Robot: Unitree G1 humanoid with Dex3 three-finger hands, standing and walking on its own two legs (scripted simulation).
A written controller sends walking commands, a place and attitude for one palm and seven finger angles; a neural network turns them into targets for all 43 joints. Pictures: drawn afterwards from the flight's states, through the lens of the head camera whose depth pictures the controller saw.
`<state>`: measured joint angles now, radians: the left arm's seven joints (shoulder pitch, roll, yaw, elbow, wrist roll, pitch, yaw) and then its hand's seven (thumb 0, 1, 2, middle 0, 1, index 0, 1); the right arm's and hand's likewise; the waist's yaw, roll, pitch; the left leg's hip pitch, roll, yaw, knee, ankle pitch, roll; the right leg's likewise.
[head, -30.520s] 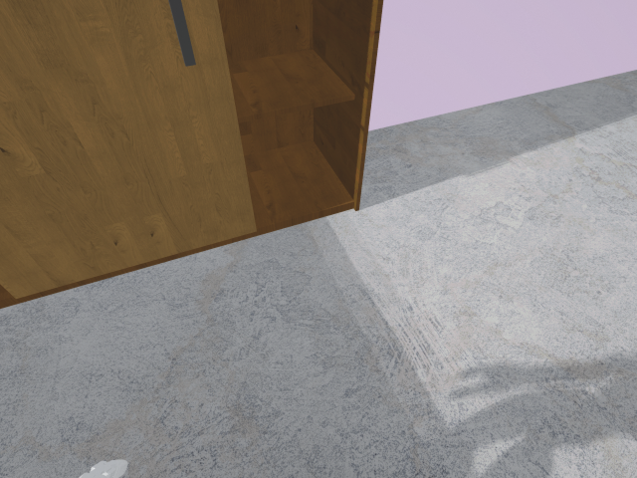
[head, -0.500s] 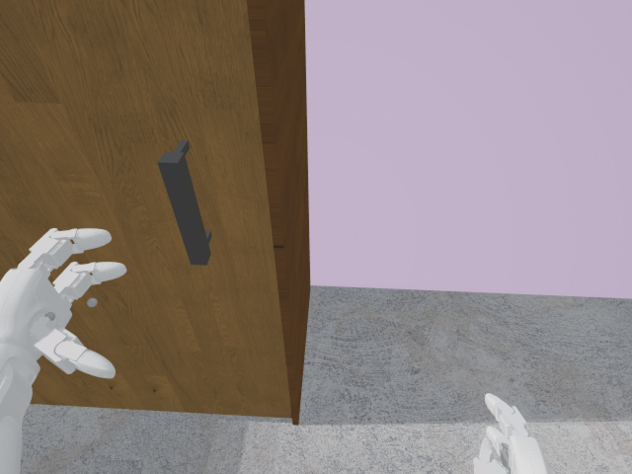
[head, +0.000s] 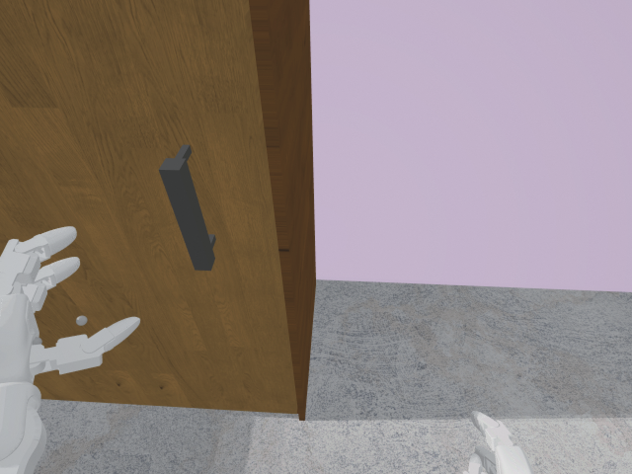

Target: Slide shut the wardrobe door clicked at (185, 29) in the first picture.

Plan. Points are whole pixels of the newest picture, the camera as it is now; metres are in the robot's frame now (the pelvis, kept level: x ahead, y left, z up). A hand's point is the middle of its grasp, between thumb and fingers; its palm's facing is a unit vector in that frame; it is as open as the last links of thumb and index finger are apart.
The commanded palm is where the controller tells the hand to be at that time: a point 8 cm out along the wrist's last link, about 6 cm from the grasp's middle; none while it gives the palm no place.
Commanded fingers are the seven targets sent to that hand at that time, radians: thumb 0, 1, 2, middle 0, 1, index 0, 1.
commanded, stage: draw the hand back to the body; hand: left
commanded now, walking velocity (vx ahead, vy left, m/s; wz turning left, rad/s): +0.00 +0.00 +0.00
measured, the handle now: (195, 210) +0.43 +0.24 +0.11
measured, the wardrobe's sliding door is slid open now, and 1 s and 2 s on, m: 0.00 0.00 0.00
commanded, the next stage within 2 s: step back with the hand held close in 0.66 s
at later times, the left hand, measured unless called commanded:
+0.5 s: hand (88, 324) +0.20 +0.26 +0.16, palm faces +0.45 -0.82 -0.37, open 7.6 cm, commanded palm +0.15 +0.29 +0.17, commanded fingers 0.00 0.90 0.90 -0.20 -0.30 -0.20 -0.30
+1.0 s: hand (102, 320) +0.21 +0.25 +0.15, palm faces +0.38 -0.82 -0.42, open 7.5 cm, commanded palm +0.15 +0.29 +0.17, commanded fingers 0.00 0.90 0.90 -0.20 -0.30 -0.20 -0.30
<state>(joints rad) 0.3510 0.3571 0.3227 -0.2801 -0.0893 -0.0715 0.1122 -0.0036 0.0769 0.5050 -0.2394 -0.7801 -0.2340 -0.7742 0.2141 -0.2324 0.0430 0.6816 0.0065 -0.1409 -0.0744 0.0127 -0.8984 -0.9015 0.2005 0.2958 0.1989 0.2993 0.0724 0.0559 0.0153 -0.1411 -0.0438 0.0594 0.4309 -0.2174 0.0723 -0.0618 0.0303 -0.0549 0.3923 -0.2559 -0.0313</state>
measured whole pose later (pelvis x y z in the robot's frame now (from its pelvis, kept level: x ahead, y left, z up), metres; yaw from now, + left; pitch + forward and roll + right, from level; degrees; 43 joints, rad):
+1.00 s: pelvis +0.00 +0.00 +0.00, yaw -2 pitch +0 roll -2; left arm 0.48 0.37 0.35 -0.40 -0.06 -0.15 0.11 0.02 0.89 0.90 -0.21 -0.30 -0.21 -0.30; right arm 0.18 -0.26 0.00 0.58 0.01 -0.02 -0.07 0.01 -0.90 -0.90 0.20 0.30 0.20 0.30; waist 0.04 0.06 0.00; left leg -0.24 -0.01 0.08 0.46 -0.22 0.07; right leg -0.14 0.06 -0.03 0.36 -0.22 -0.03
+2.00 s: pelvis -0.15 +0.06 -0.02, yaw +3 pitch +0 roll -5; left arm 0.47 0.40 0.44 -0.49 -0.05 -0.28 0.13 0.01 0.88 0.90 -0.22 -0.30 -0.21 -0.30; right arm 0.17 -0.21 -0.02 0.62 -0.02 -0.09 -0.05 0.01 -0.90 -0.90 0.20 0.30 0.20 0.30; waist 0.06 0.02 -0.02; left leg -0.53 0.01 0.18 0.54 -0.13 0.02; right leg -0.22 0.07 0.05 0.54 -0.37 -0.04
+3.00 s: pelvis -0.30 +0.18 -0.03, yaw -2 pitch -1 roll -3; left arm 0.42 0.35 0.37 -0.35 0.01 -0.16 0.13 0.01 0.89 0.90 -0.21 -0.30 -0.21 -0.30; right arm 0.28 -0.25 -0.02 0.71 -0.02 -0.09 -0.03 0.01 -0.90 -0.90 0.20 0.30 0.20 0.30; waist 0.01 0.03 -0.06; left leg -0.39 0.07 0.01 0.74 -0.28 0.02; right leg -0.30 -0.01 -0.11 0.72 -0.38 0.00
